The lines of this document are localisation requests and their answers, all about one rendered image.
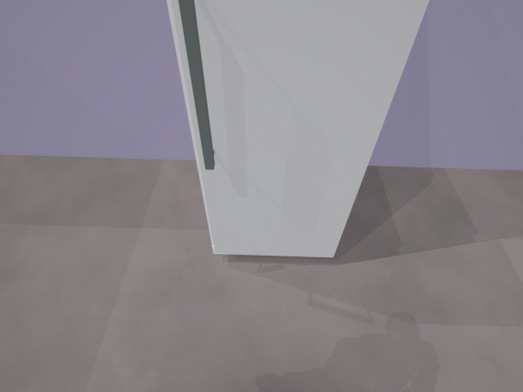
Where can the fridge door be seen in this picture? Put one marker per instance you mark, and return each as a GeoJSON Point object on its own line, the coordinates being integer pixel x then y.
{"type": "Point", "coordinates": [297, 93]}

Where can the handle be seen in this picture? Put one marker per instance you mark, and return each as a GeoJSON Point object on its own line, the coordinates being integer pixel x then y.
{"type": "Point", "coordinates": [191, 35]}

